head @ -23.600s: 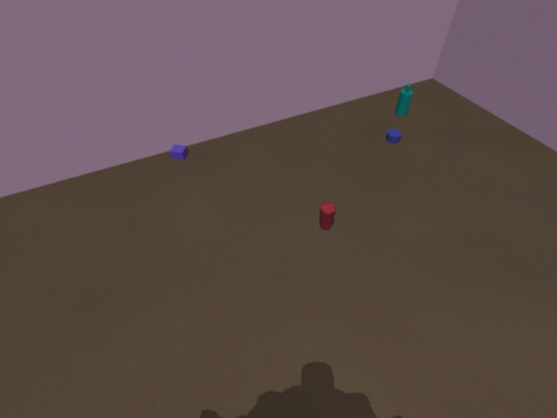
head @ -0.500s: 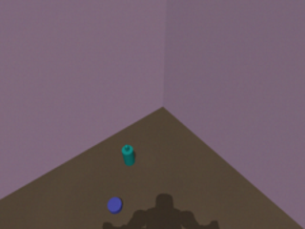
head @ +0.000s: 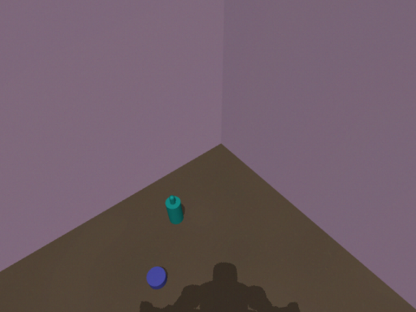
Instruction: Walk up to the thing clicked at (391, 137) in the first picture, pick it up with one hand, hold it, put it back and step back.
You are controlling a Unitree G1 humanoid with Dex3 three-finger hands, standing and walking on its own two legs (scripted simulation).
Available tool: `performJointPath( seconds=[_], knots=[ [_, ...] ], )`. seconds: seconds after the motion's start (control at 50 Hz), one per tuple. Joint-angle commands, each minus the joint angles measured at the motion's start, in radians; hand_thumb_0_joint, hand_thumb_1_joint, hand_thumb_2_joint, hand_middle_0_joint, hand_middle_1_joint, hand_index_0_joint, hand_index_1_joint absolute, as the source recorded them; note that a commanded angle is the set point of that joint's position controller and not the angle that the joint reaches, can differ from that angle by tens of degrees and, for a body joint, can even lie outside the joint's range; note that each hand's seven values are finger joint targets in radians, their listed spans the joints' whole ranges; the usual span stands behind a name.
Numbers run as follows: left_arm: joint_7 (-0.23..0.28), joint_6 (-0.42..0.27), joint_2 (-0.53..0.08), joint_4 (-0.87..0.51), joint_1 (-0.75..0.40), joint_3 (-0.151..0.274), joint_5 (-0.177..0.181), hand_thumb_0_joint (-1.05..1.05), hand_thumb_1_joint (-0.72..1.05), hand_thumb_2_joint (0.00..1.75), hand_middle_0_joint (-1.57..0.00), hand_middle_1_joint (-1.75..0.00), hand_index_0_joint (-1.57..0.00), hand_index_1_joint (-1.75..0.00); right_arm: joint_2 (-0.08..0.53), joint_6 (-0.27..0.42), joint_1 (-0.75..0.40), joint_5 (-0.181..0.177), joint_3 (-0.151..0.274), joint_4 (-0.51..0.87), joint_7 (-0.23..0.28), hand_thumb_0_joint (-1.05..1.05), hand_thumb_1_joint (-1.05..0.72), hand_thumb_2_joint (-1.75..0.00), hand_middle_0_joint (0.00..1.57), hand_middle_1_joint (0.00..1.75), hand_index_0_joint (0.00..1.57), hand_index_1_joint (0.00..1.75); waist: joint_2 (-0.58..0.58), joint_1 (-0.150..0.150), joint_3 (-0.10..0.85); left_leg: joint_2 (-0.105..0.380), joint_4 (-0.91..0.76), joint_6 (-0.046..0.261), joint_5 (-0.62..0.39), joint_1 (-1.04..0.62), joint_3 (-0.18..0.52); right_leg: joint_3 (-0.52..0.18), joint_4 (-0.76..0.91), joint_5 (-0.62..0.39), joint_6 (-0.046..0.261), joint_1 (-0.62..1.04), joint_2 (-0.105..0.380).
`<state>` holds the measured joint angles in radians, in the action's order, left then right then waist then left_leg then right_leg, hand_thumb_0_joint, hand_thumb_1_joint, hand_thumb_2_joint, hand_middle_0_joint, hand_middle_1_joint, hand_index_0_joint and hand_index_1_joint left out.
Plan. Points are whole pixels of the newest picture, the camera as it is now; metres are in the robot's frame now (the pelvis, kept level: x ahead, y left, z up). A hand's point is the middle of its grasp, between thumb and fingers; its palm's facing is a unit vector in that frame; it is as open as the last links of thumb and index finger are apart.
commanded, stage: walk up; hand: left
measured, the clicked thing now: (156, 277) +0.43 +0.28 -0.75
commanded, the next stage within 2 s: stand in 0.02 s
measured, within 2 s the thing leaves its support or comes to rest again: neither
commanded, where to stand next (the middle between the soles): +0.06 +0.02 m, yaw +1 degrees
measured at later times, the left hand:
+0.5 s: hand out of the picture +0.07 +0.24 -0.15, palm faces -0.03 -0.94 -0.34, open 7.4 cm
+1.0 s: hand out of the picture +0.07 +0.24 -0.15, palm faces -0.01 -0.94 -0.35, open 7.4 cm
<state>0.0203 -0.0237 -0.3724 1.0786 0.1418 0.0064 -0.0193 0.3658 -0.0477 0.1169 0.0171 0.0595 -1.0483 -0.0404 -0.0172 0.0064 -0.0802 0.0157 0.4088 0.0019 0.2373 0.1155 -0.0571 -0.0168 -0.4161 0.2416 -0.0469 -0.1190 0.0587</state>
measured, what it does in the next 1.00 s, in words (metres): stands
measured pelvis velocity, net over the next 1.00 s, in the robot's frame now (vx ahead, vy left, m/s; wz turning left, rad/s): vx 0.00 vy -0.02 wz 0.01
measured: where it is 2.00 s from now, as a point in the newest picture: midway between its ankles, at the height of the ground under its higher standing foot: outside the picture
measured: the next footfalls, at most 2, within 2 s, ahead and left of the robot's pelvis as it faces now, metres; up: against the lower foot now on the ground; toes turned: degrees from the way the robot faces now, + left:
none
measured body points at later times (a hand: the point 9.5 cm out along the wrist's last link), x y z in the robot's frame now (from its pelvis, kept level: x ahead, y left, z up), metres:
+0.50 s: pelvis +0.00 -0.02 +0.01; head +0.00 -0.02 +0.46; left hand +0.07 +0.28 -0.13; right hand +0.07 -0.32 -0.13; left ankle -0.01 +0.12 -0.74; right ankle -0.01 -0.15 -0.74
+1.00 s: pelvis +0.00 -0.02 +0.01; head +0.01 -0.02 +0.46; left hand +0.07 +0.28 -0.12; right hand +0.07 -0.32 -0.13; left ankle -0.01 +0.12 -0.74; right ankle -0.01 -0.15 -0.74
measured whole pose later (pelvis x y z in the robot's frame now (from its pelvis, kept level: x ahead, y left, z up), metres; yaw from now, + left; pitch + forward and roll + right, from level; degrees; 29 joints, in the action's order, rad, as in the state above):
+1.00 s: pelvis +0.00 -0.02 +0.01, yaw +1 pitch -3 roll +0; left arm -0.01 -0.01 -0.35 1.12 0.12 0.00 -0.01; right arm 0.35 0.01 0.12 0.01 0.01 -1.13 -0.01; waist -0.01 0.00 -0.05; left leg 0.05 0.31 -0.03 0.17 0.09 -0.03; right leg 0.01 -0.32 0.19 -0.02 -0.09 0.03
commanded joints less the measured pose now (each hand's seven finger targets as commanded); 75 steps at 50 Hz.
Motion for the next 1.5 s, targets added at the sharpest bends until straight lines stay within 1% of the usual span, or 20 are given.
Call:
performJointPath(
  seconds=[0.0,0.04,0.1,0.16,0.18,0.26,0.34,0.5,0.58,0.6,0.66,0.7,0.72,0.8,0.86,0.96,1.22,1.28,1.36,1.48],
  knots=[
    [0.007,-0.011,-0.201,-0.052,-0.058,0.031,0.005,0.00,0.90,0.90,-0.20,-0.30,-0.20,-0.30,0.169,0.041,-0.044,-0.012,0.017,0.057,0.026,0.00,-0.90,-0.90,0.20,0.30,0.20,0.30,0.084,-0.029,0.105,0.123,-0.112,0.034,-0.183,-0.059,0.119,-0.046,0.086,-0.208,0.068,-0.043,0.071],
    [0.001,-0.005,-0.191,-0.057,-0.058,0.031,0.007,0.00,0.90,0.90,-0.20,-0.30,-0.20,-0.30,0.197,0.054,-0.053,-0.010,0.019,0.043,0.031,0.00,-0.90,-0.90,0.20,0.30,0.20,0.30,0.044,-0.017,0.093,0.127,-0.122,0.028,-0.205,-0.065,0.122,-0.043,0.096,-0.191,0.057,-0.040,0.063],
    [-0.004,-0.006,-0.196,-0.046,-0.048,0.031,0.011,0.00,0.90,0.90,-0.20,-0.30,-0.20,-0.30,0.202,0.062,-0.043,-0.008,0.014,0.023,0.036,0.00,-0.90,-0.90,0.20,0.30,0.20,0.30,0.015,-0.016,0.101,0.126,-0.117,0.025,-0.261,-0.068,0.108,-0.049,0.109,-0.237,0.056,0.001,0.072],
    [-0.006,-0.006,-0.204,-0.035,-0.042,0.033,0.009,0.00,0.90,0.90,-0.20,-0.30,-0.20,-0.30,0.190,0.067,-0.049,-0.009,0.009,0.013,0.040,0.00,-0.90,-0.90,0.20,0.30,0.20,0.30,0.008,-0.016,0.087,0.122,-0.138,0.015,-0.227,-0.050,0.106,-0.049,0.122,-0.218,0.059,0.007,0.071],
    [-0.008,-0.006,-0.198,-0.033,-0.036,0.032,0.010,0.00,0.90,0.90,-0.20,-0.30,-0.20,-0.30,0.198,0.069,-0.049,-0.010,0.007,0.009,0.039,0.00,-0.90,-0.90,0.20,0.30,0.20,0.30,0.000,-0.013,0.073,0.119,-0.143,0.013,-0.193,-0.039,0.105,-0.053,0.134,-0.194,0.056,0.005,0.071],
    [-0.009,-0.006,-0.206,-0.031,-0.047,0.036,0.006,0.00,0.90,0.90,-0.20,-0.30,-0.20,-0.30,0.194,0.073,-0.052,-0.007,0.005,-0.001,0.040,0.00,-0.90,-0.90,0.20,0.30,0.20,0.30,0.001,-0.013,0.082,0.121,-0.153,0.012,-0.146,-0.030,0.103,-0.060,0.146,-0.167,0.060,0.017,0.076],
    [-0.011,-0.009,-0.202,-0.028,-0.050,0.036,0.006,0.00,0.90,0.90,-0.20,-0.30,-0.20,-0.30,0.189,0.078,-0.044,-0.008,0.001,-0.007,0.041,0.00,-0.90,-0.90,0.20,0.30,0.20,0.30,0.010,-0.016,0.100,0.123,-0.144,0.011,-0.197,-0.046,0.100,-0.064,0.145,-0.223,0.060,0.027,0.082],
    [-0.010,-0.008,-0.193,-0.024,-0.049,0.035,0.006,0.00,0.90,0.90,-0.20,-0.30,-0.20,-0.30,0.190,0.074,-0.049,-0.007,0.002,-0.018,0.042,0.00,-0.90,-0.90,0.20,0.30,0.20,0.30,0.012,-0.014,0.083,0.123,-0.142,0.005,-0.163,-0.040,0.102,-0.054,0.160,-0.180,0.062,0.005,0.074],
    [-0.011,-0.008,-0.201,-0.025,-0.056,0.036,0.007,0.00,0.90,0.90,-0.20,-0.30,-0.20,-0.30,0.185,0.071,-0.035,-0.006,-0.002,-0.023,0.040,0.00,-0.90,-0.90,0.20,0.30,0.20,0.30,0.030,-0.020,0.068,0.117,-0.147,0.003,-0.109,-0.018,0.100,-0.060,0.173,-0.133,0.062,-0.003,0.074],
    [-0.010,-0.008,-0.197,-0.025,-0.058,0.037,0.006,0.00,0.90,0.90,-0.20,-0.30,-0.20,-0.30,0.193,0.071,-0.040,-0.006,0.000,-0.023,0.041,0.00,-0.90,-0.90,0.20,0.30,0.20,0.30,0.016,-0.018,0.085,0.121,-0.142,0.007,-0.112,-0.030,0.099,-0.064,0.171,-0.150,0.065,0.004,0.079],
    [-0.011,-0.010,-0.201,-0.025,-0.052,0.038,0.008,0.00,0.90,0.90,-0.20,-0.30,-0.20,-0.30,0.191,0.076,-0.042,-0.007,-0.003,-0.020,0.042,0.00,-0.90,-0.90,0.20,0.30,0.20,0.30,0.017,-0.015,0.109,0.128,-0.134,0.005,-0.195,-0.052,0.102,-0.060,0.150,-0.231,0.067,0.020,0.080],
    [-0.011,-0.010,-0.198,-0.023,-0.045,0.036,0.008,0.00,0.90,0.90,-0.20,-0.30,-0.20,-0.30,0.189,0.076,-0.038,-0.008,-0.006,-0.023,0.043,0.00,-0.90,-0.90,0.20,0.30,0.20,0.30,0.018,-0.012,0.105,0.130,-0.132,0.006,-0.215,-0.054,0.104,-0.054,0.148,-0.248,0.064,0.019,0.078],
    [-0.011,-0.009,-0.199,-0.022,-0.054,0.036,0.010,0.00,0.90,0.90,-0.20,-0.30,-0.20,-0.30,0.189,0.076,-0.035,-0.008,-0.006,-0.024,0.044,0.00,-0.90,-0.90,0.20,0.30,0.20,0.30,0.029,-0.017,0.101,0.127,-0.134,0.004,-0.206,-0.048,0.100,-0.053,0.149,-0.234,0.064,0.017,0.077],
    [-0.012,-0.005,-0.191,-0.019,-0.042,0.034,0.010,0.00,0.90,0.90,-0.20,-0.30,-0.20,-0.30,0.200,0.074,-0.040,-0.007,-0.007,-0.024,0.045,0.00,-0.90,-0.90,0.20,0.30,0.20,0.30,0.005,-0.008,0.086,0.127,-0.138,0.006,-0.172,-0.035,0.101,-0.054,0.158,-0.193,0.063,0.010,0.075],
    [-0.012,-0.005,-0.203,-0.018,-0.054,0.037,0.008,0.00,0.90,0.90,-0.20,-0.30,-0.20,-0.30,0.191,0.076,-0.030,-0.007,-0.011,-0.024,0.045,0.00,-0.90,-0.90,0.20,0.30,0.20,0.30,0.025,-0.015,0.092,0.129,-0.140,0.006,-0.179,-0.038,0.102,-0.056,0.151,-0.202,0.066,0.013,0.078],
    [-0.015,-0.004,-0.192,-0.014,-0.045,0.034,0.010,0.00,0.90,0.90,-0.20,-0.30,-0.20,-0.30,0.195,0.078,-0.041,-0.009,-0.014,-0.023,0.046,0.00,-0.90,-0.90,0.20,0.30,0.20,0.30,0.014,-0.006,0.084,0.129,-0.144,0.005,-0.203,-0.043,0.102,-0.053,0.152,-0.207,0.064,0.001,0.073],
    [-0.012,-0.006,-0.198,-0.017,-0.049,0.037,0.007,0.00,0.90,0.90,-0.20,-0.30,-0.20,-0.30,0.189,0.075,-0.040,-0.007,-0.016,-0.019,0.045,0.00,-0.90,-0.90,0.20,0.30,0.20,0.30,0.029,-0.009,0.087,0.128,-0.142,0.006,-0.177,-0.041,0.101,-0.048,0.157,-0.185,0.064,-0.001,0.073],
    [-0.012,-0.006,-0.202,-0.017,-0.060,0.039,0.009,0.00,0.90,0.90,-0.20,-0.30,-0.20,-0.30,0.191,0.075,-0.032,-0.007,-0.017,-0.020,0.046,0.00,-0.90,-0.90,0.20,0.30,0.20,0.30,0.020,-0.013,0.113,0.131,-0.133,0.011,-0.193,-0.049,0.097,-0.056,0.147,-0.221,0.070,0.021,0.081],
    [-0.012,-0.006,-0.201,-0.017,-0.058,0.039,0.011,0.00,0.90,0.90,-0.20,-0.30,-0.20,-0.30,0.193,0.076,-0.030,-0.007,-0.017,-0.017,0.047,0.00,-0.90,-0.90,0.20,0.30,0.20,0.30,0.017,-0.012,0.111,0.131,-0.131,0.009,-0.218,-0.049,0.095,-0.052,0.141,-0.237,0.069,0.023,0.081],
    [-0.012,-0.005,-0.197,-0.012,-0.050,0.037,0.010,0.00,0.90,0.90,-0.20,-0.30,-0.20,-0.30,0.197,0.076,-0.032,-0.009,-0.018,-0.019,0.048,0.00,-0.90,-0.90,0.20,0.30,0.20,0.30,0.012,-0.009,0.094,0.130,-0.135,0.007,-0.210,-0.045,0.099,-0.053,0.148,-0.221,0.067,0.014,0.078]
  ],
)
